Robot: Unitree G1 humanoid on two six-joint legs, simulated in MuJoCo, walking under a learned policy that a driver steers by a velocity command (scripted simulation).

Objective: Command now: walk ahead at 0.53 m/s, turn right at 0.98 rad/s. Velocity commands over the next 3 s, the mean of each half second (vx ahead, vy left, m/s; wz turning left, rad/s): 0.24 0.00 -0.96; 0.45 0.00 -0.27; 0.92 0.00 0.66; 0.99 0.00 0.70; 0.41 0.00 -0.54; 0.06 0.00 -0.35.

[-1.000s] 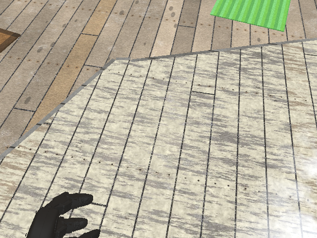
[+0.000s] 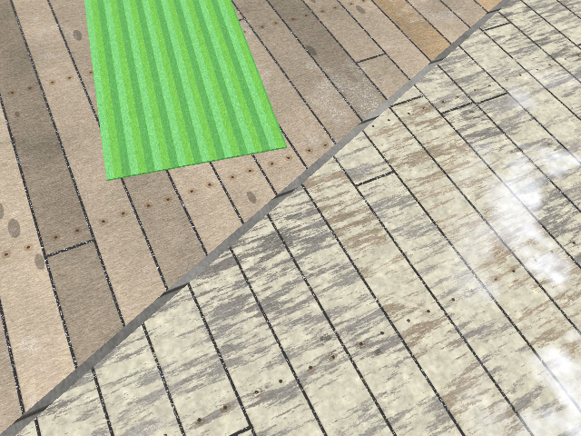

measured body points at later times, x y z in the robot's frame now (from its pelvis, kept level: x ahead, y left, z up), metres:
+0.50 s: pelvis +0.17 +0.09 +0.02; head +0.21 +0.06 +0.47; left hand +0.47 +0.27 -0.05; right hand +0.20 -0.23 -0.07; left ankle +0.33 +0.14 -0.71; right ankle +0.12 -0.03 -0.63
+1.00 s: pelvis +0.24 +0.02 +0.04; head +0.22 +0.01 +0.49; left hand +0.45 +0.22 -0.06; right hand +0.19 -0.28 -0.07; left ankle +0.42 +0.08 -0.64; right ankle +0.11 -0.02 -0.71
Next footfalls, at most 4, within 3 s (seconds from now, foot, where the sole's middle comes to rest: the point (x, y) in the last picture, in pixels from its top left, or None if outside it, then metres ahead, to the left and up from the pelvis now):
0.26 left None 0.37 0.12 -0.74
0.64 right None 0.15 -0.04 -0.74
1.18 left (283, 394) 0.50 0.02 -0.74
1.60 right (399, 246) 0.89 -0.27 -0.74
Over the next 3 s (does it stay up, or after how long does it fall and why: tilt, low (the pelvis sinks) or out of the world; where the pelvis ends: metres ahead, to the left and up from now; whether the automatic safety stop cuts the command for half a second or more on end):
stays up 1.55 -0.05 0.02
